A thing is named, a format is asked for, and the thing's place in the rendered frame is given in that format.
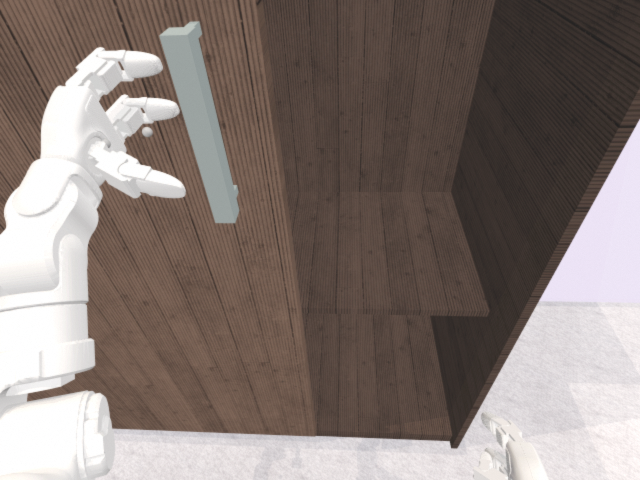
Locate handle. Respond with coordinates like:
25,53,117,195
159,21,239,223

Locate right robot hand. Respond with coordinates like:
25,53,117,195
473,412,549,480

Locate robot left upper arm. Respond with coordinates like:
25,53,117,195
0,390,115,480

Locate wardrobe door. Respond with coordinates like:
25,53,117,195
0,0,316,437

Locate left robot forearm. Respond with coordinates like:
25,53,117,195
0,158,103,412

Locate left robot hand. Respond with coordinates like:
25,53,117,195
40,47,186,198

